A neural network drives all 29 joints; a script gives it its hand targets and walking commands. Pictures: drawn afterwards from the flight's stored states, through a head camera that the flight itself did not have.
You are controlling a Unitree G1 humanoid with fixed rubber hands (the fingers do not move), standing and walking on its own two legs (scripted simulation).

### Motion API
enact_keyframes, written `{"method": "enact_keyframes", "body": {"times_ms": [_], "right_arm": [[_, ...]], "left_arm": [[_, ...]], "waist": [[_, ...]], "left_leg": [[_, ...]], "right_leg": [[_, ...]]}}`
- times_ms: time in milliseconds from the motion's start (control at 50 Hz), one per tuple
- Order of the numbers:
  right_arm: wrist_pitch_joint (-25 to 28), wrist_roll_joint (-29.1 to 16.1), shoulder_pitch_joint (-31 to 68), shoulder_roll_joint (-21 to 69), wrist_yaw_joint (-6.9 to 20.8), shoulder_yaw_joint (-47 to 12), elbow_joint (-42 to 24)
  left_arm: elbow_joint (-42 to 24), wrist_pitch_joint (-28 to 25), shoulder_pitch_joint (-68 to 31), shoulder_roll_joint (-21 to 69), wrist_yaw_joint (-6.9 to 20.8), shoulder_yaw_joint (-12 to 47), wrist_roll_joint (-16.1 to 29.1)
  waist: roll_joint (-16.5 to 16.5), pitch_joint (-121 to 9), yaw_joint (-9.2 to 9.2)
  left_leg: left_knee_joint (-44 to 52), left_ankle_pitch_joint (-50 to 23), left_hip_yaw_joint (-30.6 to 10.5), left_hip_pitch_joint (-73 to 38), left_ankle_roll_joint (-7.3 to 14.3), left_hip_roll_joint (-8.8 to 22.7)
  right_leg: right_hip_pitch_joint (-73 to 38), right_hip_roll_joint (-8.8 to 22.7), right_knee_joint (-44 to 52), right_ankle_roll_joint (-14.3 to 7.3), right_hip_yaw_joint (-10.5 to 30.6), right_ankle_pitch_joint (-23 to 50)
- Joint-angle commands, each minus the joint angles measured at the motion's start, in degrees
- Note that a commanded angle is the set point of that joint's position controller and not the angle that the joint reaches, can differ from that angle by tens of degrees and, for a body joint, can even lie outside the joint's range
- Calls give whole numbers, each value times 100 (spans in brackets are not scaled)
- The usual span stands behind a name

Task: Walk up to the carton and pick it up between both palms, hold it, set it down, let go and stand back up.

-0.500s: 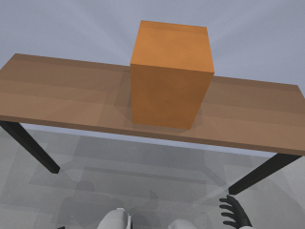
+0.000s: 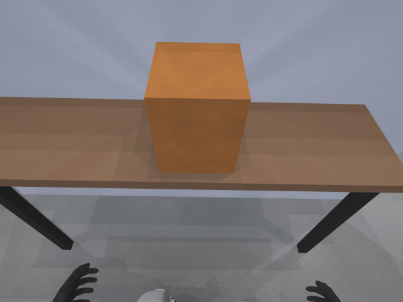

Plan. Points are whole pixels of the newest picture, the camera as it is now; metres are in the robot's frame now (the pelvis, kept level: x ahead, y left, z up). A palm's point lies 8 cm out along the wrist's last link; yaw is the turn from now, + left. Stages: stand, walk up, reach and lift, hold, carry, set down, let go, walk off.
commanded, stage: walk up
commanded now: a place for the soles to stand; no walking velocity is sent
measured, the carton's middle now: (197, 111) +0.53 +0.02 +0.06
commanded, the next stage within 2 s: stand in 1.10 s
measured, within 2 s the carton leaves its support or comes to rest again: neither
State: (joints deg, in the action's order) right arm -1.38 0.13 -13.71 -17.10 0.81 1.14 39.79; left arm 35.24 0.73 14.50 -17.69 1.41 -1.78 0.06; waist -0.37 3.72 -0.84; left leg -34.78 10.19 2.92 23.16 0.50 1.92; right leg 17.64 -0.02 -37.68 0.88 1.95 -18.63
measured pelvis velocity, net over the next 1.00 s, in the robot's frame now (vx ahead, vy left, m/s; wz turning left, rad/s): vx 0.05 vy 0.01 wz -0.09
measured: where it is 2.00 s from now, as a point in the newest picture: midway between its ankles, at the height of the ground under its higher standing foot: outside the picture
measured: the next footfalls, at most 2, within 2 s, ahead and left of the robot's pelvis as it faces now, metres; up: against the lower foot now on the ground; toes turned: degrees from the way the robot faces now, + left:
none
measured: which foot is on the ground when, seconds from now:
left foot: down 0.00-1.00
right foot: down 0.00-1.00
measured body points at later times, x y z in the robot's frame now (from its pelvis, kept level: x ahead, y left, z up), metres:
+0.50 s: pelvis +0.05 +0.00 +0.01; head +0.06 -0.01 +0.46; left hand +0.15 +0.25 -0.10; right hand +0.15 -0.27 -0.11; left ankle +0.09 +0.12 -0.72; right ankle +0.02 -0.13 -0.72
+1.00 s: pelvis +0.05 +0.01 +0.01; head +0.06 +0.01 +0.46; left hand +0.18 +0.25 -0.10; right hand +0.15 -0.27 -0.10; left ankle +0.09 +0.12 -0.72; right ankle +0.02 -0.13 -0.72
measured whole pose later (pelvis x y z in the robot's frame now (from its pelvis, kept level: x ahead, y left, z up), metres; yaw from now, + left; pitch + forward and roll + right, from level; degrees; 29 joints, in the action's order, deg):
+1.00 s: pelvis +0.05 +0.01 +0.01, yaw -5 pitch -1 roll +0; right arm -1.1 -0.1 -12.9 -16.1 0.7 0.2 40.6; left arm 37.5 0.5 16.5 -15.5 0.6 -0.6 -0.1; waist 0.5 2.2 -0.5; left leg -33.4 14.8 6.8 17.0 0.5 3.1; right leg 12.4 -1.0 -33.6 1.7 6.9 -19.8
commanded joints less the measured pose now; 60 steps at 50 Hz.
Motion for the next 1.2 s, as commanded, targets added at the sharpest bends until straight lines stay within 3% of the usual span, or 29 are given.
{"method": "enact_keyframes", "body": {"times_ms": [0,40,80,120,220,320,480,640,700,880,1000,1080,1180], "right_arm": [[155,15,277,-894,-19,276,-606],[134,8,265,-876,-17,264,-614],[140,36,10,-679,12,230,-548],[145,39,-26,-661,3,224,-560],[196,26,-11,-734,-23,226,-520],[244,14,-88,-718,-49,178,-479],[223,14,-7,-690,-77,125,-424],[166,-6,144,-724,-65,137,-433],[172,-12,140,-726,-53,139,-440],[168,-18,195,-738,-43,161,-452],[173,-8,190,-766,-44,168,-418],[154,-16,203,-782,-47,189,-440],[149,2,144,-823,-59,203,-398]], "left_arm": [[-471,-152,199,-716,-35,-247,1],[-449,-162,185,-798,-38,-265,7],[-394,-174,372,-669,-40,-223,-41],[-378,-179,297,-672,-38,-221,-23],[-322,-217,465,-566,-28,-170,-21],[-299,-267,533,-581,-44,-165,-3],[-342,-229,456,-575,-94,-147,-2],[-369,-145,347,-571,-120,-144,4],[-411,-145,223,-628,-127,-153,6],[-357,-156,196,-604,-110,-170,-4],[-335,-178,220,-573,-109,-182,-14],[-299,-163,194,-516,-100,-185,-36],[-284,-183,303,-551,-92,-216,-33]], "waist": [[-179,-611,112],[-149,-514,83],[-190,-659,33],[12,-499,-24],[-51,-83,23],[149,-299,-4],[79,-780,31],[44,-473,81],[201,-504,52],[-59,-604,28],[-21,-503,23],[47,-255,27],[-39,-123,13]], "left_leg": [[1044,1221,-1037,-611,358,664],[928,1266,-907,-650,327,588],[962,1932,-799,-757,231,479],[886,1758,-832,-911,236,500],[934,1293,-875,-794,236,583],[721,197,-680,-1100,237,546],[507,-1030,-478,-1382,237,610],[645,-736,-396,-1248,247,624],[617,-967,-379,-1278,242,662],[829,-221,-324,-1332,266,675],[851,-15,-283,-1293,263,702],[1064,743,-397,-1112,279,773],[1113,1060,-328,-1021,258,741]], "right_leg": [[276,329,821,-380,644,-152],[457,372,990,-396,765,-309],[460,424,1349,-407,879,-1366],[783,414,1431,-389,914,-1457],[761,389,1398,-361,877,-654],[425,413,1244,-344,882,610],[-131,405,954,-316,741,1621],[-18,376,973,-313,805,1436],[-105,337,937,-289,745,1590],[-61,297,976,-263,820,1061],[-7,273,1026,-297,922,1059],[159,159,1041,-254,876,578],[265,145,1098,-276,1000,406]]}}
